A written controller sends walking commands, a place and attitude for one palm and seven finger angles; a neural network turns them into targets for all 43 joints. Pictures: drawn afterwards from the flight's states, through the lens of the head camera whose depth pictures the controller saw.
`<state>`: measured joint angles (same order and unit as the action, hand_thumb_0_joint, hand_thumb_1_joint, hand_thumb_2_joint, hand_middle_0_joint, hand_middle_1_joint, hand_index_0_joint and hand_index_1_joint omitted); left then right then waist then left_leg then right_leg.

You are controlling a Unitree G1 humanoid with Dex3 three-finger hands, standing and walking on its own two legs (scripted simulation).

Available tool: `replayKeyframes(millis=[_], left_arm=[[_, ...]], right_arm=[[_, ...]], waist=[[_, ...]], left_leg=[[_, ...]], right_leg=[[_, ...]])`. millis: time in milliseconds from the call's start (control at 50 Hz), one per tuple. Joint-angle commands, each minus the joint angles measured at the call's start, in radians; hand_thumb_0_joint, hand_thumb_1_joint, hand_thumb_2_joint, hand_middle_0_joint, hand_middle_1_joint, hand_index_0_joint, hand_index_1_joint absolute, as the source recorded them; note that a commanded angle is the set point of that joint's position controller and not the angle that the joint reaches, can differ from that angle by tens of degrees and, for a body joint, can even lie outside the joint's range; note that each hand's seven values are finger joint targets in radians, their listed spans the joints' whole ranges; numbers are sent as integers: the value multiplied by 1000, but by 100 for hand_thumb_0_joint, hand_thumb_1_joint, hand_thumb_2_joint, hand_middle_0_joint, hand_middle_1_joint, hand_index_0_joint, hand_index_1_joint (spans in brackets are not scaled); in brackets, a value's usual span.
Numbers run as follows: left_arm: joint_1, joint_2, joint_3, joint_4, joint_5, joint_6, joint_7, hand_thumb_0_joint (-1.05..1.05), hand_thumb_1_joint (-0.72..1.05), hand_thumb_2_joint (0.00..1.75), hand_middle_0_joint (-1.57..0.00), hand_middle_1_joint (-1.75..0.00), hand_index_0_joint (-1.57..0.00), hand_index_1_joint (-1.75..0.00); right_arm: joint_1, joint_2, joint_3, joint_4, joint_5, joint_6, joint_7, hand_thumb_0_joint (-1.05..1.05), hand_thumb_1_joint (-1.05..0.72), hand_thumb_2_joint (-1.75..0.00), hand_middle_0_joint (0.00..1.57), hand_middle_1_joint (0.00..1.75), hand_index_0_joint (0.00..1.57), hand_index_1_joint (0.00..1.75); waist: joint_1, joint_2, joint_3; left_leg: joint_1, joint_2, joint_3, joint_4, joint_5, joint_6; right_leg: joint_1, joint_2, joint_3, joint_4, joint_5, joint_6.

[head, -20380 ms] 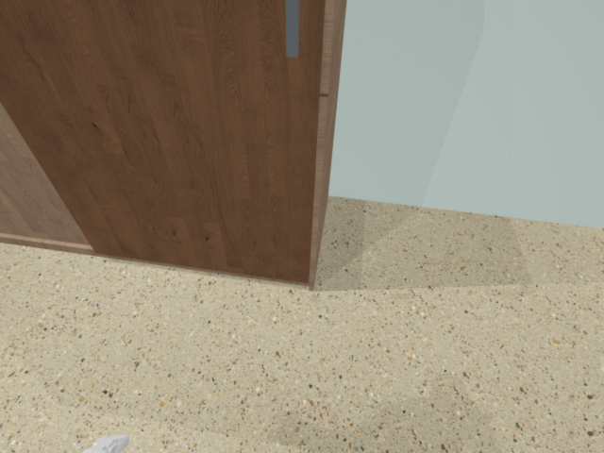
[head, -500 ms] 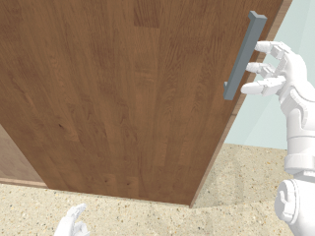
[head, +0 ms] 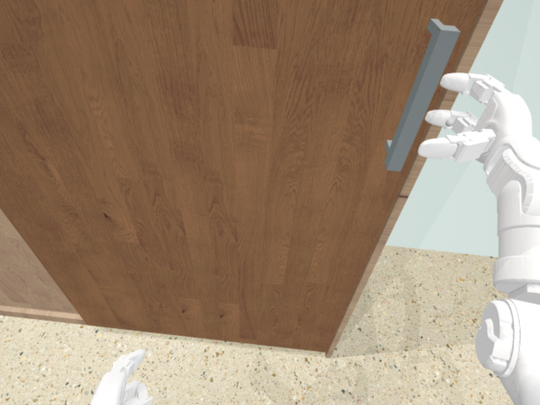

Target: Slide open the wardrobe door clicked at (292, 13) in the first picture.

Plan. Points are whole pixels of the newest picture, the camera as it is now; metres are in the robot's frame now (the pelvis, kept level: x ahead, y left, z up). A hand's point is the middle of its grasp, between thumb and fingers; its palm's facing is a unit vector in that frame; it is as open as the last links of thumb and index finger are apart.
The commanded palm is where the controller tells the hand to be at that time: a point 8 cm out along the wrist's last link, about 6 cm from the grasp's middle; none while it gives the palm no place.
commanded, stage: feel for the door with the fingertips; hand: right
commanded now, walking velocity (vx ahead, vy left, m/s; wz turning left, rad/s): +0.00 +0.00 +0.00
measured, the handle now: (412, 101) +0.47 -0.16 +0.27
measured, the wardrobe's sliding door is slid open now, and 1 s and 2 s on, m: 0.00 0.00 0.00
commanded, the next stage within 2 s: slide the fingers in behind the handle in 0.08 s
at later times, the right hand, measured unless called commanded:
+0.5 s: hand (442, 120) +0.43 -0.19 +0.26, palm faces +0.04 +1.00 +0.00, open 13.9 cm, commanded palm +0.39 -0.24 +0.27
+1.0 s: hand (424, 120) +0.41 -0.16 +0.27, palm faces +0.02 +1.00 +0.00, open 14.0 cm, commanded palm +0.39 -0.21 +0.27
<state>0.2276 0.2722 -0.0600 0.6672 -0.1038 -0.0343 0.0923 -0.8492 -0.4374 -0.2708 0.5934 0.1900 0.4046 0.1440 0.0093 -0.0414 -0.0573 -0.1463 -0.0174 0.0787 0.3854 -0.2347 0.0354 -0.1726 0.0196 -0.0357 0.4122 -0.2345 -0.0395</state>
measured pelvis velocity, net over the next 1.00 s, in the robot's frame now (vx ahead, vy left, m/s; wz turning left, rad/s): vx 0.00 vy -0.01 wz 0.00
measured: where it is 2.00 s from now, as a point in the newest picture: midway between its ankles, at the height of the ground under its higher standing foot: outside the picture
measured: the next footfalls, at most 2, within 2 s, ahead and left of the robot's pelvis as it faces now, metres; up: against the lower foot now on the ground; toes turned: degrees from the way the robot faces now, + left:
none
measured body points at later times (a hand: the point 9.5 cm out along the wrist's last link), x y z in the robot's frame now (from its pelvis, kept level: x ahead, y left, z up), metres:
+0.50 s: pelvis +0.00 -0.01 +0.00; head -0.02 +0.00 +0.45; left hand +0.11 +0.24 -0.11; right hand +0.42 -0.24 +0.27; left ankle -0.02 +0.09 -0.74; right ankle -0.01 -0.09 -0.74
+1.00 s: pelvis +0.00 -0.01 +0.00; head -0.03 +0.01 +0.45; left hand +0.17 +0.22 -0.09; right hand +0.41 -0.21 +0.27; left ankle -0.02 +0.09 -0.74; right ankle -0.01 -0.09 -0.74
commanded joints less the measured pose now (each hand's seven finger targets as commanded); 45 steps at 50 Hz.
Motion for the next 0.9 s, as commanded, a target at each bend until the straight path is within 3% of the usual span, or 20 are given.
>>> replayKeyframes(millis=[0,80,100,180,220,240,280,340,360,380,460,500,520,600,660,720,740,780,840,880], left_arm=[[-64,123,52,-125,3,-56,9,0,90,90,-20,-30,-20,-30],[-43,121,50,-118,4,-61,7,0,90,90,-20,-30,-20,-30],[-34,123,53,-117,4,-62,6,0,90,90,-20,-30,-20,-30],[-22,125,51,-106,3,-75,7,0,90,90,-20,-30,-20,-30],[-18,128,55,-110,6,-80,6,0,90,90,-20,-30,-20,-30],[-25,124,52,-114,5,-84,3,0,90,90,-20,-30,-20,-30],[-21,127,54,-110,7,-88,2,0,90,90,-20,-30,-20,-30],[-34,123,53,-124,5,-94,-2,0,90,90,-20,-30,-20,-30],[-39,121,51,-120,3,-95,-2,0,90,90,-20,-30,-20,-30],[-36,124,52,-118,4,-96,-1,0,90,90,-20,-30,-20,-30],[-59,116,49,-141,7,-96,-10,0,90,90,-20,-30,-20,-30],[-71,115,51,-152,9,-89,-16,0,90,90,-20,-30,-20,-30],[-84,111,47,-162,8,-87,-19,0,90,90,-20,-30,-20,-30],[-104,114,49,-164,7,-69,-17,0,90,90,-20,-30,-20,-30],[-124,103,43,-168,7,-64,-16,0,90,90,-20,-30,-20,-30],[-127,105,43,-160,10,-59,-12,0,90,90,-20,-30,-20,-30],[-134,100,41,-160,9,-58,-12,0,90,90,-20,-30,-20,-30],[-135,96,38,-155,11,-57,-13,0,90,90,-20,-30,-20,-30],[-137,96,36,-146,10,-50,-11,0,90,90,-20,-30,-20,-30],[-138,95,36,-142,11,-47,-12,0,90,90,-20,-30,-20,-30]], right_arm=[[-560,-239,-45,-147,12,-110,6,0,50,-30,30,120,30,120],[-623,-231,-27,-105,-4,-141,9,0,50,-30,30,120,30,120],[-614,-230,-22,-89,-2,-147,11,0,50,-30,30,120,30,120],[-698,-201,5,-74,-3,-167,8,0,50,-30,30,120,30,120],[-659,-214,-18,-90,0,-181,7,0,50,-30,30,120,30,120],[-655,-160,22,-93,5,-181,13,0,50,-30,30,120,30,120],[-633,-190,-13,-90,11,-186,12,0,50,-30,30,120,30,120],[-609,-182,-13,-145,16,-195,17,0,50,-30,30,120,30,120],[-598,-163,-1,-135,18,-191,19,0,50,-30,30,120,30,120],[-587,-186,-25,-136,20,-187,16,0,50,-30,30,120,30,120],[-531,-194,-44,-230,12,-170,4,0,50,-30,30,120,30,120],[-463,-215,-72,-274,13,-159,-9,0,50,-30,30,120,30,120],[-438,-191,-66,-292,13,-146,-12,0,50,-30,30,120,30,120],[-409,-181,-59,-327,13,-93,-29,0,50,-30,30,120,30,120],[-455,-146,-30,-388,8,-63,-43,0,50,-30,30,120,30,120],[-486,-140,-23,-394,11,-50,-51,0,50,-30,30,120,30,120],[-497,-119,-2,-412,8,-46,-51,0,50,-30,30,120,30,120],[-514,-88,21,-414,12,-40,-53,0,50,-30,30,120,30,120],[-530,-52,54,-385,16,-26,-53,0,50,-30,30,120,30,120],[-506,-54,39,-355,19,-12,-61,0,50,-30,30,120,30,120]], waist=[[27,43,-244],[37,-7,-254],[39,16,-247],[50,-14,-240],[36,7,-264],[39,2,-261],[32,41,-270],[18,22,-282],[22,16,-249],[17,36,-245],[-7,-17,-273],[-25,3,-275],[-30,11,-262],[-26,64,-231],[-16,12,-246],[-6,31,-241],[-3,-11,-249],[4,-24,-251],[14,-14,-239],[5,12,-238]], left_leg=[[-3,27,-75,-53,263,-3],[-17,27,-75,-45,276,2],[-14,26,-72,-50,275,0],[-56,22,-68,-51,224,4],[-33,18,-64,-45,246,7],[-41,19,-65,-43,240,7],[-28,18,-65,-44,239,5],[-12,17,-65,-40,244,8],[-34,16,-62,-44,224,8],[-33,14,-61,-45,220,8],[-1,16,-63,-37,251,12],[30,16,-58,-38,267,12],[34,15,-58,-32,281,12],[27,14,-57,-45,255,5],[10,14,-60,-40,270,6],[3,12,-60,-49,250,5],[-4,13,-63,-47,255,8],[-16,12,-59,-46,258,10],[-27,12,-58,-51,247,9],[-23,11,-53,-47,245,9]], right_leg=[[123,-25,62,-21,223,-18],[128,-24,66,-17,236,-15],[122,-26,66,-16,237,-15],[134,-28,82,-23,204,-10],[148,-31,84,-24,236,-11],[152,-29,84,-23,231,-11],[142,-30,84,-26,222,-14],[153,-30,84,-30,233,-13],[152,-33,85,-33,218,-11],[145,-33,87,-35,214,-11],[156,-33,78,-38,255,-5],[147,-38,72,-42,281,-1],[143,-37,73,-45,292,-1],[131,-43,67,-55,266,-3],[161,-39,67,-47,286,0],[169,-38,72,-47,270,-1],[185,-37,70,-43,280,1],[199,-35,74,-39,287,7],[194,-33,79,-39,270,7],[184,-32,83,-40,270,9]])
